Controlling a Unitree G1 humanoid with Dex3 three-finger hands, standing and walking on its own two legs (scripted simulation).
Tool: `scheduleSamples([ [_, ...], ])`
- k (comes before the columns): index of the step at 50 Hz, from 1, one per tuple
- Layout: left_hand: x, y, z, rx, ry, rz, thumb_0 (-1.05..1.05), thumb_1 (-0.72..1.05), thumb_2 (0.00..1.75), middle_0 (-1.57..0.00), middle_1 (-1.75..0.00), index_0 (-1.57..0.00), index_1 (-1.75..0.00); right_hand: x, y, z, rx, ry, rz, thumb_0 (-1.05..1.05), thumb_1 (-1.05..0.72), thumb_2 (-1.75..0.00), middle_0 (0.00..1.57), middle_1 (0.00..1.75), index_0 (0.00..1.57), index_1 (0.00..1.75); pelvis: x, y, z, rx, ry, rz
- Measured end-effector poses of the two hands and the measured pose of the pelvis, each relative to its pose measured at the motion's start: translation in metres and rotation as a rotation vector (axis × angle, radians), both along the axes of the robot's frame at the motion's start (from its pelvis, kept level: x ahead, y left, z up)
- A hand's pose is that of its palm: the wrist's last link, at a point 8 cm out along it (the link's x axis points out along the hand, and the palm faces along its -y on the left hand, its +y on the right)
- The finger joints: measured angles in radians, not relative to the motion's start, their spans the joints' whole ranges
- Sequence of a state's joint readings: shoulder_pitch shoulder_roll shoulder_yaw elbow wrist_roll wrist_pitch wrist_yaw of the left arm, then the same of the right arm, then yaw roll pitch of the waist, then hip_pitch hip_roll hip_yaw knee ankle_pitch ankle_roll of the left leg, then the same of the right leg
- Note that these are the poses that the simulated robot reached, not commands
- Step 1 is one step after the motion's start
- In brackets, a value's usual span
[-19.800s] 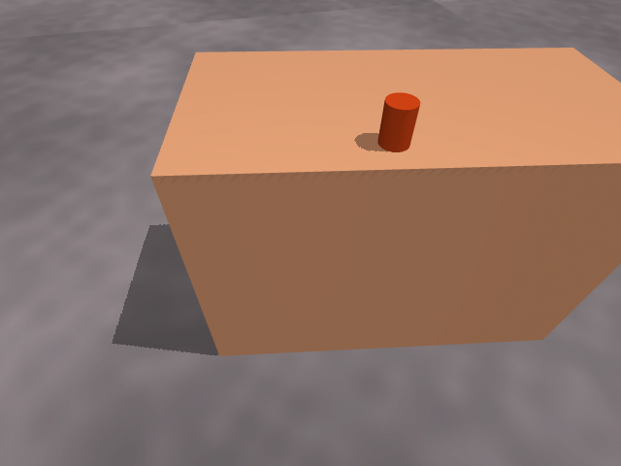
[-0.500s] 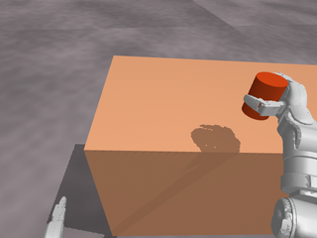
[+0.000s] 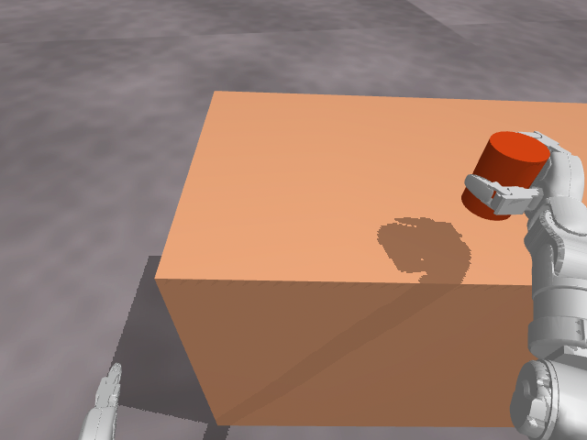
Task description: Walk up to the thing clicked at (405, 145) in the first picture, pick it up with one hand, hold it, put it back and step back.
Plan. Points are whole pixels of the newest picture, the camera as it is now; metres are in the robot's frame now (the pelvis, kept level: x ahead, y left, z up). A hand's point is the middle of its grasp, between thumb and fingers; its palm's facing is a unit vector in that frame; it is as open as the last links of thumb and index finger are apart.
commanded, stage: lower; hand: right
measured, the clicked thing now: (501, 177) +0.42 -0.25 +0.19
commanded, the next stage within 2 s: loosen in 1.18 s
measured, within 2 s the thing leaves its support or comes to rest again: rests again in 1.08 s
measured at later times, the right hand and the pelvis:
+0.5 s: hand (485, 201) +0.44 -0.26 +0.13, palm faces +0.34 +0.94 -0.03, open 9.9 cm; pelvis +0.00 +0.00 +0.00, yaw +1 degrees
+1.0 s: hand (480, 214) +0.44 -0.27 +0.10, palm faces +0.33 +0.94 -0.02, open 9.8 cm; pelvis +0.00 -0.01 -0.01, yaw +1 degrees
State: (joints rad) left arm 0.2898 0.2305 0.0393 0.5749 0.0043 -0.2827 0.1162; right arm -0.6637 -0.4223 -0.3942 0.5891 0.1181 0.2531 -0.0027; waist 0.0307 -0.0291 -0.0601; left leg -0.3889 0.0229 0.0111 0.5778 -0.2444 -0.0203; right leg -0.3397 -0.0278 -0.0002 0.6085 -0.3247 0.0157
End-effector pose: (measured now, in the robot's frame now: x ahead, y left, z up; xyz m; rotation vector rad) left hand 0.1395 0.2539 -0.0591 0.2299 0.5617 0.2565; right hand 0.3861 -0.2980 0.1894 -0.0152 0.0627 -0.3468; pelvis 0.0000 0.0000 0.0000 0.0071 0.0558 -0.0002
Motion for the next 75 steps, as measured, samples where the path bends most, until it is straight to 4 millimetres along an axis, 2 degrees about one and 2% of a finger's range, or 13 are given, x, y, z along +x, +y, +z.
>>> scheduleSamples([
  [6,-0.003,0.001,-0.004,-0.003,0.028,0.004,-0.02,-0.52,0.06,-0.05,-0.04,-0.05,-0.05,0.006,-0.005,-0.007,-0.003,0.014,0.000,-0.01,0.44,-1.15,0.73,1.09,0.75,1.11,0.001,-0.002,0.000,0.001,0.014,0.001],
  [17,-0.006,0.005,0.002,0.012,0.041,0.008,-0.02,-0.53,0.06,-0.05,-0.04,-0.05,-0.05,0.010,-0.004,-0.043,0.013,0.041,0.006,-0.01,0.43,-1.15,0.73,1.09,0.75,1.11,0.000,-0.002,-0.002,0.003,0.035,0.010],
  [23,-0.010,0.007,-0.001,0.017,0.070,0.022,-0.02,-0.53,0.06,-0.05,-0.04,-0.05,-0.05,0.011,-0.006,-0.054,0.004,0.024,-0.004,-0.01,0.44,-1.15,0.73,1.09,0.75,1.11,-0.001,-0.002,-0.003,0.005,0.045,0.011],
  [39,-0.003,-0.003,-0.003,0.001,0.077,0.015,-0.02,-0.53,0.06,-0.05,-0.04,-0.05,-0.05,0.014,-0.013,-0.073,0.007,0.008,-0.004,-0.01,0.44,-1.15,0.73,1.09,0.76,1.11,0.001,-0.005,-0.007,0.010,0.071,0.009],
  [52,-0.009,-0.003,-0.004,0.020,0.107,0.018,-0.02,-0.54,0.07,-0.05,-0.04,-0.05,-0.05,0.017,-0.015,-0.090,0.011,0.005,0.004,-0.01,0.43,-1.14,0.73,1.08,0.76,1.10,-0.002,-0.009,-0.012,0.015,0.092,0.013],
  [67,-0.017,-0.004,-0.005,0.027,0.106,0.011,-0.02,-0.54,0.07,-0.06,-0.04,-0.05,-0.05,0.015,-0.018,-0.101,0.012,0.000,-0.007,-0.01,0.43,-1.14,0.73,1.08,0.76,1.10,-0.008,-0.009,-0.016,0.016,0.109,0.014],
  [71,-0.019,-0.002,-0.004,0.035,0.105,0.010,-0.02,-0.52,0.06,-0.06,-0.04,-0.06,-0.05,0.016,-0.018,-0.101,0.009,-0.005,-0.004,-0.01,0.40,-1.09,0.76,1.03,0.78,1.05,-0.010,-0.009,-0.017,0.017,0.112,0.012],
  [75,-0.020,-0.003,-0.004,0.038,0.102,0.006,-0.02,-0.51,0.05,-0.06,-0.04,-0.06,-0.05,0.016,-0.018,-0.101,0.010,-0.006,-0.002,-0.01,0.38,-0.95,0.80,0.94,0.82,0.96,-0.011,-0.009,-0.018,0.018,0.115,0.011],
])
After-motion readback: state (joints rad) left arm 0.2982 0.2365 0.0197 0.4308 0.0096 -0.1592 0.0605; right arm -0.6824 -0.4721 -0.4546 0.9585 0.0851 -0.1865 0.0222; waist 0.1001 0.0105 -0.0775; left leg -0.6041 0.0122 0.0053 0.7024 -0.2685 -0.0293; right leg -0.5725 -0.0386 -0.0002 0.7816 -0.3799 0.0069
